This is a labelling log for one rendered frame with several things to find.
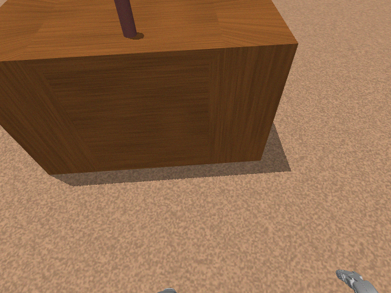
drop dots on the right robot hand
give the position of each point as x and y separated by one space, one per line
356 282

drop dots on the bottle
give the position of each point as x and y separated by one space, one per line
126 18

